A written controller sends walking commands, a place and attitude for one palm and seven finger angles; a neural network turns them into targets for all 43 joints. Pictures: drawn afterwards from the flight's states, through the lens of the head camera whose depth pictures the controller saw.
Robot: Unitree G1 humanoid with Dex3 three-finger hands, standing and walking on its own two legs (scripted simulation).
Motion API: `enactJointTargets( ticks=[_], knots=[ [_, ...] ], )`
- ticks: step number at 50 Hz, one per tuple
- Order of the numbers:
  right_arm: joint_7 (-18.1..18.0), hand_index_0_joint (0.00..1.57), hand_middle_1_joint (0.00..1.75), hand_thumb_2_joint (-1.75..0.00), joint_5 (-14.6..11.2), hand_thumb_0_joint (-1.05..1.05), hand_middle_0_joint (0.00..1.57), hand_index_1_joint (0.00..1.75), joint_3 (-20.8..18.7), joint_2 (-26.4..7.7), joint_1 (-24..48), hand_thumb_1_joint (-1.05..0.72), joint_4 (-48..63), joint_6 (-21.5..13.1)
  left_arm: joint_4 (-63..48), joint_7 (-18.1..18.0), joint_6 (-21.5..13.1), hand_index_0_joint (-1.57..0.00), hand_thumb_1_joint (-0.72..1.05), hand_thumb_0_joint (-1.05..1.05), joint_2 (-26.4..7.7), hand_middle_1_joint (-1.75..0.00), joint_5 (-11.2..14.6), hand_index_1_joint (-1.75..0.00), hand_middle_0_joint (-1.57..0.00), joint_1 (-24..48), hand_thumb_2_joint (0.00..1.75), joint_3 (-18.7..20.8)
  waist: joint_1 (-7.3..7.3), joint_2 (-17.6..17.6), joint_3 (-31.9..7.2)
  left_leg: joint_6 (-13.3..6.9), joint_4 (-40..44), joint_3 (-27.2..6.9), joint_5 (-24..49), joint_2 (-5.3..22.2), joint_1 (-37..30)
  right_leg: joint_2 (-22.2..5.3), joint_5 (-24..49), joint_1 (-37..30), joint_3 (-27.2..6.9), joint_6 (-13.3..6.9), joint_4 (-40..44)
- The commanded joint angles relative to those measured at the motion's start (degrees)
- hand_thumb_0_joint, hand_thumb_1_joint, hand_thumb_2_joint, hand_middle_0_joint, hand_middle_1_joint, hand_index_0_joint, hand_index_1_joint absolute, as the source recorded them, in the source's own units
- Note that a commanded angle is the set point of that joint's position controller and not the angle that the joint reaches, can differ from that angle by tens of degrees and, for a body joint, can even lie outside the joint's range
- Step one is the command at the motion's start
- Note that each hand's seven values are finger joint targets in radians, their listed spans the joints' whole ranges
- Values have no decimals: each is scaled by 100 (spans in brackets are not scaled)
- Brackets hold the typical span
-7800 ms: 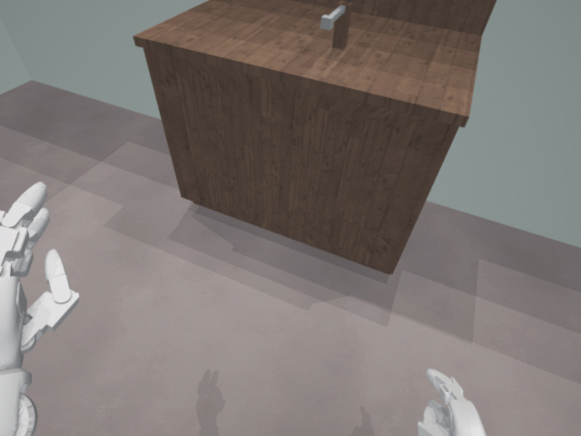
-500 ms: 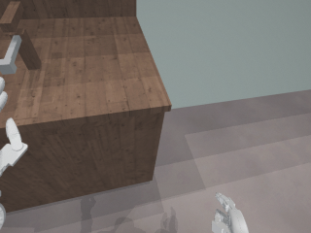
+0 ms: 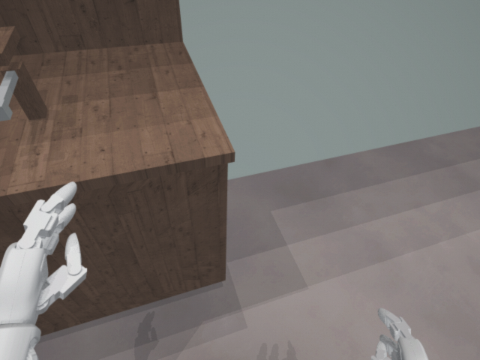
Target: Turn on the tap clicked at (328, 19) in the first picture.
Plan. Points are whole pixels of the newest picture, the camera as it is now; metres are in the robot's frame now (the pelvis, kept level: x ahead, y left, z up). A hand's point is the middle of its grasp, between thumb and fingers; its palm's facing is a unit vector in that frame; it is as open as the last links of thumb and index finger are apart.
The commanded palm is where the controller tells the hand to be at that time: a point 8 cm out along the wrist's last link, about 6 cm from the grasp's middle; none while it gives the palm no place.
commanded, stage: come to a stop and stand still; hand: left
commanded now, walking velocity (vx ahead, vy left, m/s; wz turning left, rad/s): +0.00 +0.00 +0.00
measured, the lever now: out of the picture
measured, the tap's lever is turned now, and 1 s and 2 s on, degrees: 0 0 0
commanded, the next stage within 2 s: look again from close up in 0.52 s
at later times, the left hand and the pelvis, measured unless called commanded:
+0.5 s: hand out of the picture +0.18 +0.29 +0.15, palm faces +0.43 -0.83 -0.36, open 7.4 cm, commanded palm +0.12 +0.31 +0.18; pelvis -0.03 +0.03 +0.00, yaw +2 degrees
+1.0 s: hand (30, 237) +0.21 +0.27 +0.17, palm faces +0.39 -0.84 -0.38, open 7.4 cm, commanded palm +0.16 +0.30 +0.18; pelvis +0.00 +0.02 +0.01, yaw +2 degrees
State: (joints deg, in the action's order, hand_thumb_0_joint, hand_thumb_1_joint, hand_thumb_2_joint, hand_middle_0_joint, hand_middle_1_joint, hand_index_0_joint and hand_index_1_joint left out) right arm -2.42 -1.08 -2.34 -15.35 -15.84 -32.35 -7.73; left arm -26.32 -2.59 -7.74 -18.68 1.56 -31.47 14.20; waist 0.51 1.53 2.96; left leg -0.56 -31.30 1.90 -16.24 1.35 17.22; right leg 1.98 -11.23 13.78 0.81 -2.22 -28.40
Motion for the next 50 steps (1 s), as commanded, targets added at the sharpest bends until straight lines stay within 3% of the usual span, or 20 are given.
enactJointTargets(
  ticks=[1,3,5,8,9,11,13,14,15,17,18,19,21,23,26,29,33,40,46,50],
  knots=[
    [-143,20,30,-90,100,0,20,30,53,-352,768,-90,836,-405,-1783,-619,-669,-20,90,0,-1650,-30,98,-30,-20,1696,90,1546,-152,-958,-204,-78,1063,-409,-497,50,-569,-508,-1923,746,-712,-78,988],
    [-108,20,30,-90,57,0,20,30,38,-493,719,-90,828,-435,-1652,-625,-726,-20,90,0,-1647,-30,47,-30,-20,2133,90,1532,-229,-2109,-365,-354,2141,-1138,-2026,635,468,37,-1357,-396,-223,130,-165],
    [-63,20,30,-90,48,0,20,30,26,-373,824,-90,910,-503,-1456,-545,-807,-20,90,0,-1579,-30,-95,-30,-20,2418,90,1518,-320,-2388,-345,-514,2416,-1130,-2765,823,1631,193,-977,-1352,63,175,-1077],
    [125,20,30,-90,52,0,20,30,-18,-348,702,-90,873,-522,-902,-376,-821,-20,90,0,-1099,-30,-126,-30,-20,1938,90,1100,-314,-1117,-490,-265,1321,-498,-1689,244,972,17,-983,-1181,-107,111,308],
    [153,20,30,-90,74,0,20,30,-35,-320,698,-90,878,-499,-803,-325,-806,-20,90,0,-1035,-30,-121,-30,-20,1642,90,999,-289,-330,-358,-114,639,-270,-1261,-105,652,-233,-1510,-603,-629,28,1130],
    [165,20,30,-90,88,0,20,30,-7,-279,646,-90,784,-401,-733,-239,-711,-20,90,0,-888,-30,-1,-30,-20,1310,90,793,-219,910,-180,158,-1208,-30,-378,-497,-357,-1132,-2887,1210,-1681,-506,2107],
    [109,20,30,-90,109,0,20,30,41,-273,637,-90,646,-368,-639,-246,-579,-20,90,0,-833,-30,53,-30,-20,1365,90,748,-156,1216,-61,151,-1390,-139,-283,-381,-566,-1370,-3183,1836,-1591,-711,2076],
    [91,20,30,-90,103,0,20,30,97,-258,642,-90,592,-351,-623,-246,-534,-20,90,0,-880,-30,86,-30,-20,1464,90,787,-93,989,-85,142,-737,-150,-259,-345,-742,-1133,-2951,1801,-1101,-555,1735],
    [40,20,30,-90,113,0,20,30,147,-265,775,-90,562,-351,-639,-237,-524,-20,90,0,-1112,-30,124,-30,-20,1657,90,987,-65,235,-25,158,181,-228,-222,-330,-954,-723,-2684,1756,-704,-268,1151],
    [-14,20,30,-90,102,0,20,30,197,-325,770,-90,573,-387,-631,-334,-616,-20,90,0,-1155,-30,86,-30,-20,1671,90,1137,-160,-872,-292,-156,1858,-1742,-677,500,-492,40,-1375,784,-153,172,-254],
    [-11,20,30,-90,77,0,20,30,196,-257,776,-90,670,-381,-769,-388,-670,-20,90,0,-1249,-30,29,-30,-20,1901,90,1222,-205,-684,-469,-363,1876,-2023,-276,750,-345,137,-766,407,-185,208,-554],
    [-12,20,30,-90,89,0,20,30,157,-273,803,-90,659,-377,-794,-368,-707,-20,90,0,-1238,-30,52,-30,-20,1890,90,1248,-199,-649,-781,-356,2028,-1967,-763,800,-342,112,-863,146,-234,220,-636],
    [-15,20,30,-90,177,0,20,30,197,-189,949,-90,735,-395,-1309,-357,-728,-20,90,0,-1343,-30,13,-30,-20,2067,90,1276,-181,-1527,-570,-320,2695,-2367,-1982,937,-84,108,-1054,154,-339,223,-1109],
    [49,20,30,-90,213,0,20,30,216,-151,944,-90,794,-453,-1788,-386,-769,-20,90,0,-1237,-30,-55,-30,-20,2068,90,1095,-209,-1506,-609,-324,2597,-2012,-1632,887,-190,38,-889,-50,-309,160,-853],
    [118,20,30,-90,215,0,20,30,205,-164,914,-90,798,-532,-1714,-444,-782,-20,90,0,-1202,-30,-87,-30,-20,1551,90,1090,-285,-860,-959,-261,1844,-1260,-891,515,-228,-27,-366,-986,-123,90,737],
    [127,20,30,-90,277,0,20,30,172,-238,952,-90,742,-434,-1314,-439,-738,-20,90,0,-1146,-30,-2,-30,-20,1401,90,1085,-198,-513,-786,118,1126,-764,-12,-9,-383,-459,-483,-631,-871,-203,1474],
    [44,20,30,-90,160,0,20,30,108,-334,863,-90,610,-314,-519,-411,-604,-20,90,0,-916,-30,85,-30,-20,1174,90,966,-175,-160,-880,24,962,-773,726,80,-1055,-413,-245,-28,-727,-51,1412],
    [-103,20,30,-90,112,0,20,30,160,-324,1110,-90,787,-191,-1124,-413,-645,-20,90,0,-1253,-30,135,-30,-20,1594,90,1056,-199,-488,-936,-39,1359,-874,1044,143,-1034,-293,274,-294,-456,91,1109],
    [-95,20,30,-90,120,0,20,30,131,-323,923,-90,832,-156,-1386,-465,-691,-20,90,0,-1301,-30,180,-30,-20,1071,90,1178,-204,-574,-1331,-36,871,-707,2606,101,-1294,-369,1325,-674,-405,89,953],
    [-91,20,30,-90,103,0,20,30,105,-351,875,-90,826,-75,-1061,-461,-657,-20,90,0,-1251,-30,227,-30,-20,781,90,1238,-182,-615,-1274,0,784,-655,2728,85,-1284,-409,1466,-621,-407,88,1002]
  ],
)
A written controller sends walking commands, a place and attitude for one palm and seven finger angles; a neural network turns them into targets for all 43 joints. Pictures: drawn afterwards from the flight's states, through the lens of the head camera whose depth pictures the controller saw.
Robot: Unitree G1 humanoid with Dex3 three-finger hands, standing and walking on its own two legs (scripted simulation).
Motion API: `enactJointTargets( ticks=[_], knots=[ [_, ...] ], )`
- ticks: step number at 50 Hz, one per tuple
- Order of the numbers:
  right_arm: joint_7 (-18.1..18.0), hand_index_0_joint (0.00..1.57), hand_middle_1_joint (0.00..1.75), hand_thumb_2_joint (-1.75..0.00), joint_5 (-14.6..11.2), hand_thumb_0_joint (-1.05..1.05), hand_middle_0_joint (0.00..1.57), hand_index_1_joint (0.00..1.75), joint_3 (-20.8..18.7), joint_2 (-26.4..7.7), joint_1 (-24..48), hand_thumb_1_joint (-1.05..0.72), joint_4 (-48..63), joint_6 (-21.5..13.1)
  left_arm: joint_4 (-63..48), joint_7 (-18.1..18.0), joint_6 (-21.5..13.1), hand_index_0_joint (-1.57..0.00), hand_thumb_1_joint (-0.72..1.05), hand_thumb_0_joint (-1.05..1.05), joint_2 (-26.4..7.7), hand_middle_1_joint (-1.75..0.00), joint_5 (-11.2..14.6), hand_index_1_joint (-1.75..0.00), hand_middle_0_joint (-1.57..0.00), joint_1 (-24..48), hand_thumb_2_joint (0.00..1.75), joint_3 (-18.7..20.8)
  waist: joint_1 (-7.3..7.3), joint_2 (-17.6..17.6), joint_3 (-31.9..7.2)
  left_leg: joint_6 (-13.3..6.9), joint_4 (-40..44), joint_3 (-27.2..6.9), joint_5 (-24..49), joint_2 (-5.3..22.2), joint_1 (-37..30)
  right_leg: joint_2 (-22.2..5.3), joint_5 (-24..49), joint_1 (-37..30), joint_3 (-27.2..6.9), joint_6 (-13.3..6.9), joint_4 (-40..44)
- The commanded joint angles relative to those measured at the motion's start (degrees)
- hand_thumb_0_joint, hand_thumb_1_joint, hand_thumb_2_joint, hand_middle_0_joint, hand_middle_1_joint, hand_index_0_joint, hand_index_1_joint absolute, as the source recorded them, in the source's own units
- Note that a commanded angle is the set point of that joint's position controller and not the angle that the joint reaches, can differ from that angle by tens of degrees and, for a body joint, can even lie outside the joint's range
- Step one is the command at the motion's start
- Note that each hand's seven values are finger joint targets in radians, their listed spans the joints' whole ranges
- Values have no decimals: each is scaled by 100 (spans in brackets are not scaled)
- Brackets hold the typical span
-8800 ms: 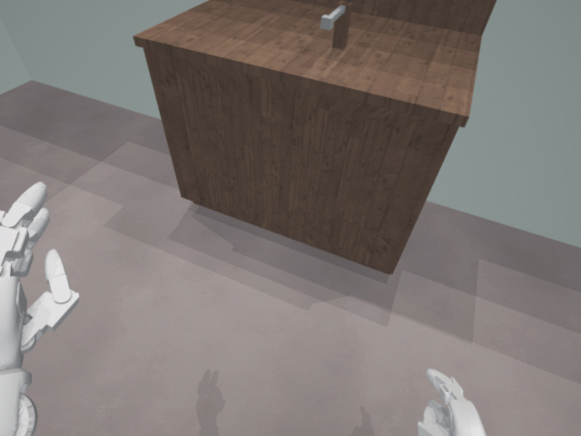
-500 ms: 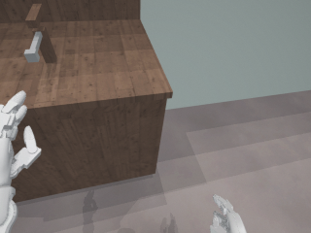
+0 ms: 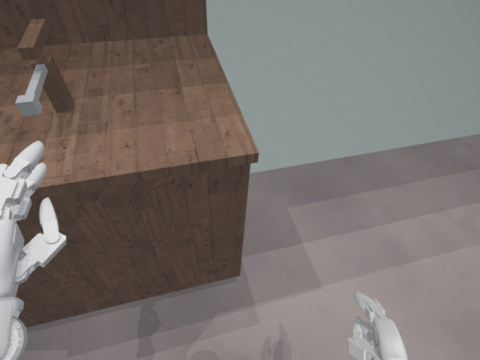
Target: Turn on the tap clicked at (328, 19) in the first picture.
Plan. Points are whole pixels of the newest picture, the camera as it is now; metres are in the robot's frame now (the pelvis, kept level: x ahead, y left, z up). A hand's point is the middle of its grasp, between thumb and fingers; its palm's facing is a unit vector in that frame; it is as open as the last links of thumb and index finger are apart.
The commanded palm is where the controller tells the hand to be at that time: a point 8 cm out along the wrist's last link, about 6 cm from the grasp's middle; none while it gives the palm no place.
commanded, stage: shuffle to correct the standing spot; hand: left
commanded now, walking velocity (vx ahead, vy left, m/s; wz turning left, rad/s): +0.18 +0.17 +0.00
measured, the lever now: (29, 105) +0.48 +0.43 +0.15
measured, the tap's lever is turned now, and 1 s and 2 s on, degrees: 0 0 0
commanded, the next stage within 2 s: come to a stop and stand still in 1.18 s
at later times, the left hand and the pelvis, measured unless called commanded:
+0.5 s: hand (52, 194) +0.27 +0.27 +0.17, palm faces +0.35 -0.84 -0.42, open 7.4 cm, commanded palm +0.21 +0.31 +0.17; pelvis +0.05 +0.04 -0.01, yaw -1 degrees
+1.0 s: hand (62, 159) +0.34 +0.29 +0.17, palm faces +0.38 -0.83 -0.40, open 7.4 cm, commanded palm +0.29 +0.34 +0.17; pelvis +0.13 +0.06 -0.02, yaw +0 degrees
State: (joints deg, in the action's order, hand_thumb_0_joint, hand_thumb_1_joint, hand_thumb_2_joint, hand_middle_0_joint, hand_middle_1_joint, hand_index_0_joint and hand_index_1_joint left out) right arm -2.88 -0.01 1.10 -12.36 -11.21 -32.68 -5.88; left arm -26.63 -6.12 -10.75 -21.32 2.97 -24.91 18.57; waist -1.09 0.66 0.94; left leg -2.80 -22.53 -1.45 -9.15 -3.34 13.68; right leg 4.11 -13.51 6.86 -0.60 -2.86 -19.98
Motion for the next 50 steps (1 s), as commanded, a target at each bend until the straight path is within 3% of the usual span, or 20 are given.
enactJointTargets(
  ticks=[1,7,10,12,14,16,17,18,21,24,31,34,35,36,37,38,40,44,48,50],
  knots=[
    [-34,20,30,-90,-7,0,20,30,-243,-654,399,-90,852,-230,-879,-99,-343,-20,90,0,-929,-30,99,-30,-20,45,90,771,-17,-396,-1065,185,-142,-326,1832,558,-831,-646,1639,31,-296,152,146],
    [5,20,30,-90,-30,0,20,30,-313,-715,462,-90,863,-129,-608,-60,-294,-20,90,0,-814,-30,113,-30,-20,345,90,525,11,308,-469,25,-963,-173,-333,345,398,-1375,-164,176,-1311,-246,457],
    [43,20,30,-90,-76,0,20,30,-328,-752,542,-90,865,-141,-956,-88,-344,-20,90,0,-1004,-30,75,-30,-20,959,90,549,-21,468,-202,59,-1649,-5,-650,345,1130,-1947,-57,-52,-1889,-602,386],
    [66,20,30,-90,-73,0,20,30,-311,-718,417,-90,824,-165,-1012,-117,-391,-20,90,0,-1024,-30,40,-30,-20,1065,90,519,3,283,-118,30,-1392,16,-666,456,957,-2014,379,38,-1649,-679,-2],
    [73,20,30,-90,-55,0,20,30,-312,-699,373,-90,780,-155,-1158,-119,-406,-20,90,0,-1102,-30,28,-30,-20,1081,90,618,60,-171,-295,-76,-611,-29,-134,450,-185,-1523,597,630,-1062,-393,-805],
    [73,20,30,-90,-62,0,20,30,-319,-796,299,-90,830,-151,-1425,-130,-439,-20,90,0,-1153,-30,13,-30,-20,1063,90,721,170,-1376,-724,-540,-17,-1567,946,1283,-1819,-401,82,2012,27,140,-2771],
    [101,20,30,-90,4,0,20,30,-302,-673,322,-90,899,-206,-1634,-162,-512,-20,90,0,-1226,-30,-10,-30,-20,1118,90,751,175,-1652,-784,-758,425,-2465,1525,1786,-2273,-207,-1607,2807,90,176,-3839],
    [117,20,30,-90,92,0,20,30,-275,-615,320,-90,868,-263,-1640,-187,-525,-20,90,0,-1352,-30,-46,-30,-20,1021,90,879,170,-1383,-756,-656,576,-2652,1550,1930,-2225,-245,-1751,3059,-119,94,-4599],
    [175,20,30,-90,65,0,20,30,-383,-725,170,-90,774,-280,-1451,-153,-435,-20,90,0,-1131,-30,-19,-30,-20,356,90,856,117,-374,-455,-583,379,-1563,1864,1696,-1458,-496,-1153,3145,-8,127,-4918],
    [226,20,30,-90,-26,0,20,30,-417,-725,147,-90,733,-216,-1296,-75,-422,-20,90,0,-951,-30,-26,-30,-20,-204,90,881,82,-620,-373,-422,472,-689,1625,1387,-917,-589,-501,2899,357,214,-4425],
    [97,20,30,-90,-6,0,20,30,-351,-702,197,-90,800,-166,-1179,-98,-412,-20,90,0,-1096,-30,-35,-30,-20,50,90,987,78,-720,-515,-50,298,-377,2050,1231,-745,-531,-217,1907,885,219,-2470],
    [72,20,30,-90,10,0,20,30,-321,-706,336,-90,847,-135,-1226,-155,-444,-20,90,0,-1140,-30,-15,-30,-20,170,90,1032,-73,-422,-938,10,-849,-168,2067,1113,-73,-490,221,165,962,108,-1026],
    [83,20,30,-90,-1,0,20,30,-313,-704,485,-90,869,-104,-1318,-174,-460,-20,90,0,-1170,-30,-22,-30,-20,253,90,1050,-156,-121,-1167,70,-1932,-47,1589,987,970,-832,838,-1166,531,-110,-863],
    [113,20,30,-90,-16,0,20,30,-391,-663,408,-90,880,-92,-1334,-195,-484,-20,90,0,-1278,-30,-50,-30,-20,344,90,1084,-117,947,-1502,186,-3842,297,478,400,2226,-2056,1448,-2161,-1353,-796,-760],
    [154,20,30,-90,10,0,20,30,-476,-830,407,-90,933,-143,-1285,-156,-559,-20,90,0,-1256,-30,36,-30,-20,431,90,1120,11,1207,-1300,177,-5239,-12,-1765,107,2765,-3195,1559,-1517,-3323,-1374,-124],
    [178,20,30,-90,93,0,20,30,-431,-815,260,-90,790,-115,-1323,-172,-617,-20,90,0,-1167,-30,55,-30,-20,631,90,1148,90,597,-799,237,-5410,-582,-1795,509,2728,-3305,515,-625,-3135,-1346,160],
    [327,20,30,-90,3,0,20,30,-502,-865,196,-90,677,50,-1652,-166,-651,-20,90,0,-1346,-30,-6,-30,-20,485,90,1228,41,264,-751,259,-5286,-806,-1538,828,2621,-3010,793,-123,-2484,-1149,-99],
    [218,20,30,-90,-14,0,20,30,-323,-519,396,-90,669,113,-1655,-199,-657,-20,90,0,-1157,-30,-18,-30,-20,175,90,1090,86,383,-424,257,-3149,109,-619,884,1230,-2163,859,1186,-383,-593,-31],
    [39,20,30,-90,6,0,20,30,-353,-430,419,-90,675,-96,-1816,-308,-537,-20,90,0,-1261,-30,28,-30,-20,205,90,1154,-24,204,-627,252,-1140,1016,-123,349,-144,-1855,494,1045,-124,-293,-657],
    [-52,20,30,-90,-54,0,20,30,-405,-493,372,-90,713,-169,-1641,-291,-501,-20,90,0,-1228,-30,41,-30,-20,270,90,1159,61,-70,-500,184,-656,682,-258,458,-494,-1630,112,1265,-108,-35,-1311]
  ],
)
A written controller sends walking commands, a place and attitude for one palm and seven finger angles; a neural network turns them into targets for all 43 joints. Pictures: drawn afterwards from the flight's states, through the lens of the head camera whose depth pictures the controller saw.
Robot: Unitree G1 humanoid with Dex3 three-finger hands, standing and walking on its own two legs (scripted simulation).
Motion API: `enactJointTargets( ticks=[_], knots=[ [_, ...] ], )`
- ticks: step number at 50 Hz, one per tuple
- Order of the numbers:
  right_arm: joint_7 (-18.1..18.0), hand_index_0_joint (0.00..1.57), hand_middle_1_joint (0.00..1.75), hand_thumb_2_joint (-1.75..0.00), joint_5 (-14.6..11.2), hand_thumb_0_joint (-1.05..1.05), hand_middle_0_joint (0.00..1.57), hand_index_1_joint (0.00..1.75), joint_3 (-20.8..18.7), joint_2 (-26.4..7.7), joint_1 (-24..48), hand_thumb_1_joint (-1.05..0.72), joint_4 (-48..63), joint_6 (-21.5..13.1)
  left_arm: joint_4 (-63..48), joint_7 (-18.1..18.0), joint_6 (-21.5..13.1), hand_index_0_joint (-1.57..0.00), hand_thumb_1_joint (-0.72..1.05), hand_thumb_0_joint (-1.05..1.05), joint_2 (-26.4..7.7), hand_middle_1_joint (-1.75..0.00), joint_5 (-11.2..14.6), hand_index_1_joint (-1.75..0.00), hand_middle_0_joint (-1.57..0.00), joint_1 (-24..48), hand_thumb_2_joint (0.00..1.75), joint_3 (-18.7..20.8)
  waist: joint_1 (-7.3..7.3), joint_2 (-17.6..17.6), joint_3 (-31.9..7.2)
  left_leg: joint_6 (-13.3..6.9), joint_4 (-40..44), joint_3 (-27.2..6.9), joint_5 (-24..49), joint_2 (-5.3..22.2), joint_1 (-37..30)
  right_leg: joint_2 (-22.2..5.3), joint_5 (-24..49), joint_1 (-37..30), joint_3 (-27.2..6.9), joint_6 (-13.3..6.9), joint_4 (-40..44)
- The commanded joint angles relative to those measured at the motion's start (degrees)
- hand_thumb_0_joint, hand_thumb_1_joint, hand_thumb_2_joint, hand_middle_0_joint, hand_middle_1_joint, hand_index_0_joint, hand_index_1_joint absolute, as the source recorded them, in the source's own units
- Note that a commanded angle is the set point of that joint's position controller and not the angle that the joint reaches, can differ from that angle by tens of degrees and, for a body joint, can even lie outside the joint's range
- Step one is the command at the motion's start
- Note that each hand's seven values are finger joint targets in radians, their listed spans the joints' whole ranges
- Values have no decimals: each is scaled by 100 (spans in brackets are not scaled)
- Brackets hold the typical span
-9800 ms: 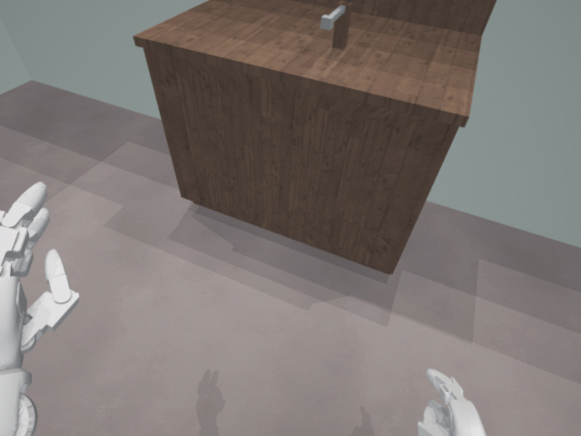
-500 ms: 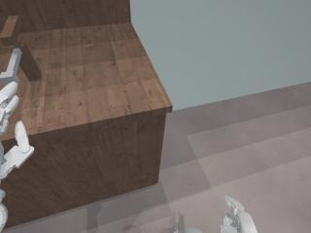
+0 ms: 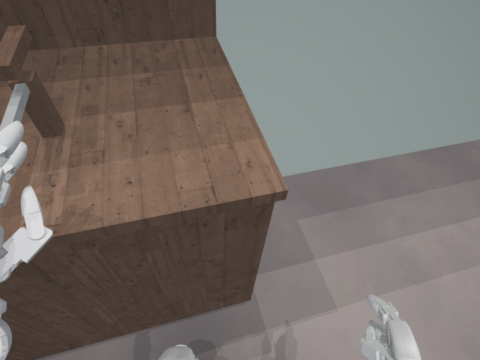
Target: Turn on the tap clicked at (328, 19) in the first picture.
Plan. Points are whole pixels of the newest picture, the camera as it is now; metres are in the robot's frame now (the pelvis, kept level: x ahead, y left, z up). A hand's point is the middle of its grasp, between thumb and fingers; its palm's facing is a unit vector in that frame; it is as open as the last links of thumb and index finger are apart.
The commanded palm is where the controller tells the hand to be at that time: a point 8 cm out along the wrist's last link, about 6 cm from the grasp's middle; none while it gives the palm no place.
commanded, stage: shuffle to correct the standing spot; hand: left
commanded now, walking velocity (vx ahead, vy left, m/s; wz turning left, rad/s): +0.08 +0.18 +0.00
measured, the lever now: (5, 141) +0.35 +0.37 +0.17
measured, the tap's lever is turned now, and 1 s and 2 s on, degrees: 0 0 0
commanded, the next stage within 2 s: come to a stop and stand still in 0.18 s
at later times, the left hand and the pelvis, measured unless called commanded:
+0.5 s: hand out of the picture +0.26 +0.35 +0.19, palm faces +0.43 -0.81 -0.39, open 7.4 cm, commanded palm +0.19 +0.38 +0.19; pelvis +0.04 +0.10 +0.01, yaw +1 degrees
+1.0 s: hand out of the picture +0.28 +0.35 +0.18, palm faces +0.43 -0.85 -0.31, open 7.4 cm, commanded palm +0.20 +0.37 +0.19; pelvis +0.03 +0.10 +0.01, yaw -1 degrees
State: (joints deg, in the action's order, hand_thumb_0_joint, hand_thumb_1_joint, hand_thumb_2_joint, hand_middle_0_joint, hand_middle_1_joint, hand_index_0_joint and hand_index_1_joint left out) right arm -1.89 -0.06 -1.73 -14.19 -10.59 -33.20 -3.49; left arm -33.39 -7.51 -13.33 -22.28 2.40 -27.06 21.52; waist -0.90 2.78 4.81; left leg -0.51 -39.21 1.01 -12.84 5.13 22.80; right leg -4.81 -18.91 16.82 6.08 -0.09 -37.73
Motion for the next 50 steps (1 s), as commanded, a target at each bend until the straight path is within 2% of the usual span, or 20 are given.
enactJointTargets(
  ticks=[1,3,5,7,10,12,14,16,17,19,26,33,36,40,41,42,43,45,47,50],
  knots=[
    [-163,20,30,-90,-62,0,20,30,-137,-399,266,-90,786,-423,-989,-152,-254,-20,90,0,-1108,-30,57,-30,-20,515,90,849,-14,-683,-1094,-247,1166,-70,233,-46,-1433,-411,438,244,-537,-142,-77],
    [-132,20,30,-90,-152,0,20,30,-188,-561,251,-90,853,-483,-769,-137,-265,-20,90,0,-948,-30,21,-30,-20,734,90,777,20,-1215,-1017,-603,1430,-992,702,601,-1041,244,-505,398,-132,72,-822],
    [-138,20,30,-90,-103,0,20,30,-133,-483,357,-90,777,-538,-531,-116,-235,-20,90,0,-1091,-30,-9,-30,-20,938,90,864,22,-1771,-685,-817,1620,-1100,829,712,-538,202,-839,190,-88,92,-947],
    [-23,20,30,-90,-157,0,20,30,-122,-487,257,-90,755,-578,-369,-123,-203,-20,90,0,-777,-30,-60,-30,-20,894,90,652,-48,-1199,-774,-527,939,-429,403,309,-45,132,80,-619,-232,-4,429],
    [138,20,30,-90,-191,0,20,30,-150,-369,359,-90,806,-457,-553,-151,-109,-20,90,0,-926,-30,46,-30,-20,753,90,536,-42,1289,-637,145,-1611,285,-992,-506,1058,-1864,2438,-1126,-2882,-973,1643],
    [143,20,30,-90,-150,0,20,30,-99,-428,352,-90,764,-445,-841,-214,-138,-20,90,0,-951,-30,19,-30,-20,720,90,578,-54,1116,-736,86,-1591,-241,-1412,-81,1288,-1974,3251,-1433,-2200,-1078,1180],
    [133,20,30,-90,-116,0,20,30,-5,-257,362,-90,722,-383,-902,-229,-148,-20,90,0,-1005,-30,-33,-30,-20,558,90,736,55,882,-791,-8,22,-138,-888,-76,220,-1441,3211,-812,-1175,-651,401],
    [26,20,30,-90,-147,0,20,30,-39,-266,262,-90,672,-344,-1045,-192,-132,-20,90,0,-1013,-30,25,-30,-20,496,90,844,231,-679,-1293,-99,1472,-132,1330,-263,-1646,-297,1950,46,-166,-25,-1449],
    [24,20,30,-90,-134,0,20,30,-124,-401,324,-90,821,-392,-1456,-188,-205,-20,90,0,-1030,-30,29,-30,-20,672,90,794,148,-2175,-1498,-504,1596,-1566,3517,841,-2406,294,-979,1250,-139,189,-2524],
    [22,20,30,-90,-69,0,20,30,-137,-339,234,-90,708,-494,-1065,-198,-185,-20,90,0,-1111,-30,-24,-30,-20,698,90,889,122,-1304,-1419,-803,1882,-1740,2826,1111,-2054,346,-1506,1281,-577,45,-3055],
    [69,20,30,-90,-26,0,20,30,31,-314,318,-90,649,-701,-1382,-186,25,-20,90,0,-835,-30,56,-30,-20,124,90,590,63,-1581,-1309,-398,2080,-877,1972,752,-1723,451,-343,278,-338,-23,-454],
    [-146,20,30,-90,9,0,20,30,109,-359,338,-90,712,-495,-252,-171,220,-20,90,0,-932,-30,76,-30,-20,267,90,730,67,-574,-1006,22,2041,-622,62,448,-490,294,1155,-1302,-795,-159,1860],
    [-180,20,30,-90,-53,0,20,30,45,-410,356,-90,694,-488,-30,-125,327,-20,90,0,-657,-30,112,-30,-20,514,90,415,63,34,-940,48,1648,-349,-138,42,-821,-26,1093,-730,-1325,-334,2056],
    [-217,20,30,-90,-70,0,20,30,86,-382,544,-90,718,-440,-463,-155,410,-20,90,0,-673,-30,125,-30,-20,905,90,167,33,-228,-924,-34,1468,-275,-81,-72,-1330,-236,520,-194,-1483,-390,2356],
    [-177,20,30,-90,125,0,20,30,-150,-651,-355,-90,649,-738,-1453,-59,-214,-20,90,0,-5097,-30,-767,-30,-20,6465,90,3329,17,1124,526,-119,919,107,248,-78,-704,50,1650,935,-1197,661,2954],
    [-127,20,30,-90,-14,0,20,30,146,-33,176,-90,450,-694,1605,232,-27,-20,90,0,-1848,-30,-297,-30,-20,3370,90,1206,-61,625,-1068,-228,1177,-157,659,-395,-1139,-307,1136,43,-1345,56,2232],
    [-115,20,30,-90,-108,0,20,30,-47,-267,301,-90,796,-744,1143,191,-70,-20,90,0,-1268,-30,11,-30,-20,1938,90,864,-325,181,-576,-130,1132,-119,633,-191,-1241,-210,1403,52,-1811,204,2465],
    [33,20,30,-90,-190,0,20,30,-55,-354,436,-90,827,-792,516,249,-204,-20,90,0,-261,-30,134,-30,-20,1520,90,-174,-180,-1561,-1208,-220,1442,-9,478,-168,-1462,-208,1443,-575,-1453,141,1793],
    [153,20,30,-90,-143,0,20,30,-84,-466,328,-90,873,-807,-391,150,-331,-20,90,0,-492,-30,105,-30,-20,1271,90,-83,-182,-1717,-1412,-298,1561,-199,250,-1,-1161,-117,1065,-862,-1366,243,1523],
    [185,20,30,-90,-120,0,20,30,-18,-417,497,-90,953,-836,-807,53,-381,-20,90,0,-927,-30,96,-30,-20,495,90,392,-217,-726,-1268,-250,1627,-302,-221,-31,-973,16,490,-783,-1299,114,1758]
  ],
)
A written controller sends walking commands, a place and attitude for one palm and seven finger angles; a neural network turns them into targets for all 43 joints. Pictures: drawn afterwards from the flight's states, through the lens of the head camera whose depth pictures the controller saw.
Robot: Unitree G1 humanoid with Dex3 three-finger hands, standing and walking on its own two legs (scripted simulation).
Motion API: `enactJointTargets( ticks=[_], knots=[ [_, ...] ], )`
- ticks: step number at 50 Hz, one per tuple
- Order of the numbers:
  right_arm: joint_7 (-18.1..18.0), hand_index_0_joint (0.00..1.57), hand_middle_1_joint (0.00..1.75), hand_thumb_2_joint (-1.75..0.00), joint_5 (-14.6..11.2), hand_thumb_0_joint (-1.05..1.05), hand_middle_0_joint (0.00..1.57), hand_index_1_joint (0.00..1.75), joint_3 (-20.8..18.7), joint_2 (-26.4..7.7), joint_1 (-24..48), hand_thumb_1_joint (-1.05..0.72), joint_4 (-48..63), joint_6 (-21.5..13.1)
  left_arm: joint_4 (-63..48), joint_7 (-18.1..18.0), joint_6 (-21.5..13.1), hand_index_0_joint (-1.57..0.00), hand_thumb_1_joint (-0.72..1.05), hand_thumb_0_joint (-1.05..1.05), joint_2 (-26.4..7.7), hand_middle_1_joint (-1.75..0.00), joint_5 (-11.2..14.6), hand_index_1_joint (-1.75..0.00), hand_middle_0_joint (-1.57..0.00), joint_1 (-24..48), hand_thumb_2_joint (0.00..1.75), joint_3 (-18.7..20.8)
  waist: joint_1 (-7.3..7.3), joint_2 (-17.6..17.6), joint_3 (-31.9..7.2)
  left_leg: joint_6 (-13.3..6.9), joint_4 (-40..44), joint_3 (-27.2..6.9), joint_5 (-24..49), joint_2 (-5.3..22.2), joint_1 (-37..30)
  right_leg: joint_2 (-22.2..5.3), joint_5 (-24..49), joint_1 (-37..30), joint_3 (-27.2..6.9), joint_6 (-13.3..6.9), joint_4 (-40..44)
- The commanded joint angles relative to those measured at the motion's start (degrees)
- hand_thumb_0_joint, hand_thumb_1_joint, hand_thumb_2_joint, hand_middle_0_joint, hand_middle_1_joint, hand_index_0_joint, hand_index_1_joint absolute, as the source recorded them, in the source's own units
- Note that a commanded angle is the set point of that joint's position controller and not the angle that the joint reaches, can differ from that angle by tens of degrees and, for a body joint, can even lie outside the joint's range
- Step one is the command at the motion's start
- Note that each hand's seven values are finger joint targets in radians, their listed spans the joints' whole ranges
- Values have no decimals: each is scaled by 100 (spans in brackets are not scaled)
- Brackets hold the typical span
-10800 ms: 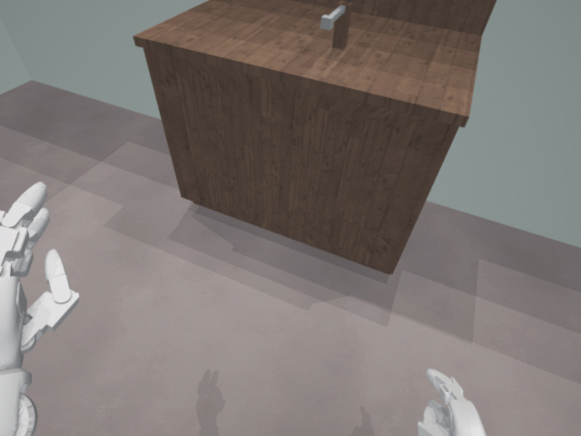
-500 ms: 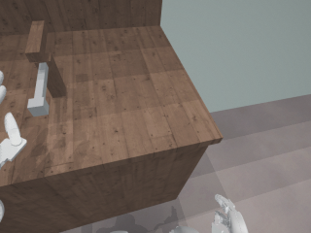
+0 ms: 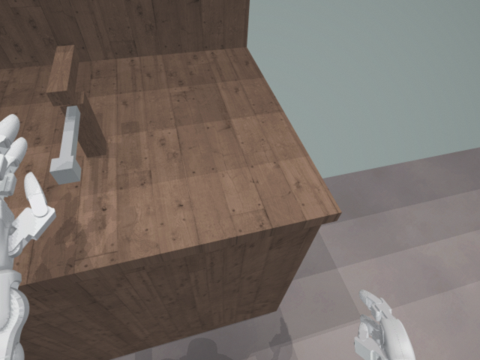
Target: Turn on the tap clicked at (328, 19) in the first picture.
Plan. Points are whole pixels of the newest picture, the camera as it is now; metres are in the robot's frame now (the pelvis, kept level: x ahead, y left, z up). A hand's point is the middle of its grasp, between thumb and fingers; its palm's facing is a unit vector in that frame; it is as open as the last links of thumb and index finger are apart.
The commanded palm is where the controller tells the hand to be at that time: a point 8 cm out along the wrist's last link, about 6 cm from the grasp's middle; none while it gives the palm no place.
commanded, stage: come to a stop and stand still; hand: left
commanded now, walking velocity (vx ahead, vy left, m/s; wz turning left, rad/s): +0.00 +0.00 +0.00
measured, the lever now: (66, 170) +0.32 +0.29 +0.15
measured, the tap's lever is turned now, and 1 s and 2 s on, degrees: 0 0 0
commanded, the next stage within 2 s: look again from close up in 0.96 s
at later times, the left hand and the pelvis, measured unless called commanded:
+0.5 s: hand (32, 205) +0.25 +0.29 +0.16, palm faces +0.37 -0.87 -0.33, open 7.4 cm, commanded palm +0.19 +0.33 +0.18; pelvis +0.03 +0.05 +0.00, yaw +1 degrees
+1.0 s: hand (5, 217) +0.23 +0.31 +0.17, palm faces +0.41 -0.83 -0.39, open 7.4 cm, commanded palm +0.17 +0.34 +0.18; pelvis +0.01 +0.06 +0.00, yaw +2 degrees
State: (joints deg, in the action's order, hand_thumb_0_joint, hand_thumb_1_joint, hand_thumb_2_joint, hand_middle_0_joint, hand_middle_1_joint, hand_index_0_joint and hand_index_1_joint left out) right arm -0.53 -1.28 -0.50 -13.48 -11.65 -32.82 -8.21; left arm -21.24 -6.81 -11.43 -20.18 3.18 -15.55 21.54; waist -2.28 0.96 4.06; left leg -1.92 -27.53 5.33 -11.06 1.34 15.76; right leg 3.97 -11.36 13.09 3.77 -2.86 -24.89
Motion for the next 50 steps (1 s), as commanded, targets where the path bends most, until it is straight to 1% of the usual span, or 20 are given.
enactJointTargets(
  ticks=[1,2,4,5,6,10,13,16,19,20,21,25,26,32,35,36,40,41,44,50],
  knots=[
    [13,20,30,-90,31,0,20,30,-158,-523,552,-90,982,-347,-2032,-30,-556,-20,90,0,-1245,-30,22,-30,-20,-676,90,567,-36,20,-1130,-80,381,-761,-541,287,-162,-901,-564,-354,-1067,334,644],
    [-35,20,30,-90,39,0,20,30,-166,-514,539,-90,1019,-337,-1971,-40,-545,-20,90,0,-1372,-30,53,-30,-20,-708,90,753,-11,359,-1020,-42,241,-755,-528,203,-201,-961,-833,-139,-1188,250,850],
    [-134,20,30,-90,53,0,20,30,-167,-482,510,-90,1007,-290,-1679,-44,-497,-20,90,0,-1432,-30,129,-30,-20,-774,90,994,63,548,-789,-9,100,-761,-438,130,-292,-1057,-1128,222,-1352,125,1106],
    [-171,20,30,-90,48,0,20,30,-156,-490,570,-90,949,-239,-1630,-74,-469,-20,90,0,-1570,-30,141,-30,-20,-774,90,1148,87,368,-775,6,145,-786,-307,160,-457,-1035,-1053,375,-1295,64,1076],
    [-206,20,30,-90,59,0,20,30,-152,-505,495,-90,956,-206,-1540,-64,-452,-20,90,0,-1341,-30,172,-30,-20,-689,90,954,154,177,-722,-16,234,-817,-366,202,-431,-1008,-1032,371,-1235,73,1022],
    [-231,20,30,-90,41,0,20,30,-109,-496,544,-90,857,-283,-1456,-8,-444,-20,90,0,-1137,-30,109,-30,-20,-390,90,705,122,-421,-854,-58,615,-910,23,396,-546,-752,68,-65,-901,171,592],
    [-187,20,30,-90,52,0,20,30,-127,-552,447,-90,820,-357,-1626,13,-405,-20,90,0,-913,-30,14,-30,-20,-202,90,332,102,-380,-1148,-80,554,-903,849,482,-737,-739,930,-461,-720,247,331],
    [-143,20,30,-90,72,0,20,30,-111,-566,481,-90,791,-370,-1841,1,-343,-20,90,0,-786,-30,-57,-30,-20,-176,90,100,113,-467,-1291,-35,473,-908,1617,506,-978,-707,1250,-491,-568,234,201],
    [-125,20,30,-90,77,0,20,30,-133,-560,490,-90,839,-314,-2052,-25,-326,-20,90,0,-953,-30,-83,-30,-20,-214,90,268,108,-515,-1261,61,436,-916,1840,507,-906,-714,1253,-580,-554,169,161],
    [-130,20,30,-90,64,0,20,30,-109,-526,573,-90,817,-280,-2087,-62,-307,-20,90,0,-1167,-30,-94,-30,-20,-296,90,511,96,-570,-1257,121,453,-905,1941,483,-960,-670,1207,-519,-512,153,111],
    [-132,20,30,-90,99,0,20,30,-103,-536,533,-90,836,-231,-2075,-53,-328,-20,90,0,-1074,-30,-68,-30,-20,-312,90,465,113,-639,-1222,134,504,-963,1915,511,-822,-672,1077,-576,-450,144,103],
    [-155,20,30,-90,67,0,20,30,-97,-464,547,-90,916,-116,-1898,-48,-309,-20,90,0,-1264,-30,-10,-30,-20,-642,90,815,98,-643,-1093,285,604,-982,1940,539,-753,-626,861,-558,-367,133,101],
    [-152,20,30,-90,92,0,20,30,-86,-475,489,-90,929,-71,-1795,-9,-305,-20,90,0,-1089,-30,25,-30,-20,-671,90,657,122,-604,-1053,276,660,-1014,1892,572,-674,-616,736,-568,-325,149,122],
    [-131,20,30,-90,66,0,20,30,-149,-526,417,-90,970,-69,-1857,41,-253,-20,90,0,-879,-30,-10,-30,-20,-473,90,311,156,-696,-980,370,863,-1057,1750,726,-890,-593,169,-354,-304,170,67],
    [-153,20,30,-90,50,0,20,30,-118,-530,533,-90,956,-90,-1923,-22,-223,-20,90,0,-969,-30,-67,-30,-20,-264,90,350,123,-738,-935,409,1024,-1075,1132,711,-817,-578,53,-336,-316,186,49],
    [-153,20,30,-90,82,0,20,30,-117,-562,486,-90,934,-74,-1850,-2,-230,-20,90,0,-785,-30,-68,-30,-20,-208,90,154,146,-727,-858,383,1152,-1148,743,713,-626,-562,-19,-395,-316,182,23],
    [-190,20,30,-90,40,0,20,30,-126,-525,595,-90,963,-117,-2042,-98,-268,-20,90,0,-1134,-30,-130,-30,-20,-72,90,501,86,-697,-815,409,1339,-1234,-155,682,-403,-564,11,-583,-346,187,74],
    [-196,20,30,-90,86,0,20,30,-115,-544,556,-90,946,-95,-1918,-82,-289,-20,90,0,-981,-30,-105,-30,-20,-136,90,388,95,-650,-801,361,1381,-1264,-362,661,-236,-561,28,-693,-343,187,143],
    [-191,20,30,-90,60,0,20,30,-164,-522,502,-90,970,-132,-1898,-87,-326,-20,90,0,-1063,-30,-91,-30,-20,-348,90,526,91,-438,-908,328,1215,-1192,-337,588,-234,-658,175,-856,-407,159,283],
    [-197,20,30,-90,21,0,20,30,-150,-527,555,-90,910,-112,-1666,-85,-305,-20,90,0,-984,-30,-60,-30,-20,-797,90,533,113,-468,-920,370,1044,-1078,232,474,-432,-680,376,-696,-413,139,386]
  ],
)
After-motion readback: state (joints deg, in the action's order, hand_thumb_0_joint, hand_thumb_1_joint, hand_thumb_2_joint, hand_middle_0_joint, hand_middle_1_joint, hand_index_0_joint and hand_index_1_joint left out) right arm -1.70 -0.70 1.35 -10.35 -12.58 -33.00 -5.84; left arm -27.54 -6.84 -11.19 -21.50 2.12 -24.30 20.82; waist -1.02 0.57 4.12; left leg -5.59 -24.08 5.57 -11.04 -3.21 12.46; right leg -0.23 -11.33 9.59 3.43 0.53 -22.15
